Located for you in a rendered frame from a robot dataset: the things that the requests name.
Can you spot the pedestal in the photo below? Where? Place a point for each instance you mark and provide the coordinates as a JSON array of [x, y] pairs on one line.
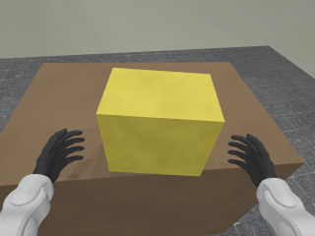
[[90, 200]]

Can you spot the robot right hand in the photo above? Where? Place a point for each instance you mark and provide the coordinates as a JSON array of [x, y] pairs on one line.
[[257, 160]]

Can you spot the robot left hand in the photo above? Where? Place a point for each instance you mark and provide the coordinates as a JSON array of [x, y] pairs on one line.
[[53, 156]]

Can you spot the right robot forearm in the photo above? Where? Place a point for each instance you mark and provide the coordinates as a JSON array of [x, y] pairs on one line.
[[283, 209]]

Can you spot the left robot forearm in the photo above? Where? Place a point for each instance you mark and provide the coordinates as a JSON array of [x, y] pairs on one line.
[[27, 206]]

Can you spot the carton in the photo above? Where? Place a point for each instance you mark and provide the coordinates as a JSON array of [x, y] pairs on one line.
[[158, 122]]

